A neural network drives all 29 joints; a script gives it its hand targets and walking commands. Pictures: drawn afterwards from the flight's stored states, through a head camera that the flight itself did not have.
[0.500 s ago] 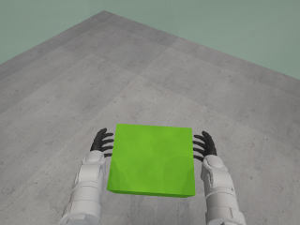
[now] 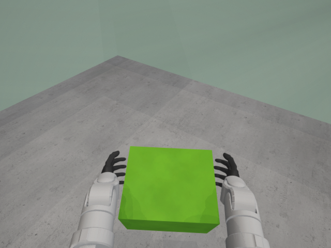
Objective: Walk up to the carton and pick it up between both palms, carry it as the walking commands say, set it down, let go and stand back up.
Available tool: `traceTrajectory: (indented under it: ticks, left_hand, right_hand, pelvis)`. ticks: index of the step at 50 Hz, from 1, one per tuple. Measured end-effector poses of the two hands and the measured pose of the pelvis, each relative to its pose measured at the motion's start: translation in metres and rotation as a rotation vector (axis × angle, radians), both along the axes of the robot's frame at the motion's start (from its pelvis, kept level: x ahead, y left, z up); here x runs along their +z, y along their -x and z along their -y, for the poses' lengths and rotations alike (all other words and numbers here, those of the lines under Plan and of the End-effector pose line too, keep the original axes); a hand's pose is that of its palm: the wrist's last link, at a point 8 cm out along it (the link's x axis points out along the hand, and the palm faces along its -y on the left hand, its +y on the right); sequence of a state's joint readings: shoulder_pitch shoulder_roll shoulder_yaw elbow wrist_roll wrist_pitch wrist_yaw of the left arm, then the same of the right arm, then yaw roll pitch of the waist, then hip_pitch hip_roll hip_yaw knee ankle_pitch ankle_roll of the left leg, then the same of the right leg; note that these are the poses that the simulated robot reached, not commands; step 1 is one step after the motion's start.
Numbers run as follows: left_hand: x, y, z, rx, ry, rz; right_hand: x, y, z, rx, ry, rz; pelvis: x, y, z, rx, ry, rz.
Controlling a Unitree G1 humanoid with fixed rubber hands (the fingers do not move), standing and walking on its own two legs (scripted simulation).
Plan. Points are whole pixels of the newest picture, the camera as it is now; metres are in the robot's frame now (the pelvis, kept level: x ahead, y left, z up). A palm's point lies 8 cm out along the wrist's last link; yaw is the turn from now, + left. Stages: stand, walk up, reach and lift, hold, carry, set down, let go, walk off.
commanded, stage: reach and lift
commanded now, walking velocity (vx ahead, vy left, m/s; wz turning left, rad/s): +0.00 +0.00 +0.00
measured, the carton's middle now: (168, 190) +0.32 -0.01 -0.06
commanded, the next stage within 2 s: hold in 1.06 s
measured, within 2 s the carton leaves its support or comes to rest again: neither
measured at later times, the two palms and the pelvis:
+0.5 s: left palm (100, 177) +0.29 +0.16 +0.05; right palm (230, 175) +0.29 -0.16 +0.06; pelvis +0.00 +0.00 +0.00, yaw +1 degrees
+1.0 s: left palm (101, 181) +0.28 +0.16 +0.05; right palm (231, 179) +0.29 -0.16 +0.05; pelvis +0.01 +0.00 +0.00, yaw +1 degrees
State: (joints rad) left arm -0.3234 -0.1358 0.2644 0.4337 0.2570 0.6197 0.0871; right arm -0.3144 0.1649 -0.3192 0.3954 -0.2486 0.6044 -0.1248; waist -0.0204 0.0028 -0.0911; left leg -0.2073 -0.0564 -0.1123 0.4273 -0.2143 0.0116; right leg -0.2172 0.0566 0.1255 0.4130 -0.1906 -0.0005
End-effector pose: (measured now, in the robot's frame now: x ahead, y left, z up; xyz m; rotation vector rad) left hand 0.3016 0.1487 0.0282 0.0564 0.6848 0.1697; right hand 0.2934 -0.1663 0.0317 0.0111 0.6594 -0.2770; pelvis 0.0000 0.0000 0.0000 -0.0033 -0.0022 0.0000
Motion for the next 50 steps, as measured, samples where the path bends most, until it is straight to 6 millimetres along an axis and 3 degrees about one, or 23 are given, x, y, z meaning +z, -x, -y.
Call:
traceTrajectory:
  ticks: [9,16,28,50]
  left_hand:
    - [0.022,0.005,-0.001,-0.01,-0.001,0.013]
    - [0.027,0.008,-0.007,-0.027,0.021,0.016]
    - [0.021,0.014,-0.014,0.01,0.006,0.002]
    - [0.018,0.021,-0.011,0.01,0.007,0.005]
  right_hand:
    - [0.021,0.002,0.0,0.02,0.001,0.012]
    - [0.029,0.001,0.001,0.091,-0.013,0.015]
    - [0.023,-0.001,-0.008,0.115,-0.002,-0.001]
    - [0.02,0.005,-0.005,0.118,-0.004,0.003]
  pelvis:
    - [0.003,-0.002,0.003,0.002,-0.003,0.064]
    - [0.003,-0.001,0.005,0.007,-0.001,0.099]
    - [0.004,-0.002,0.003,0.013,0.0,0.099]
    - [0.005,-0.006,0.003,0.012,-0.002,0.1]
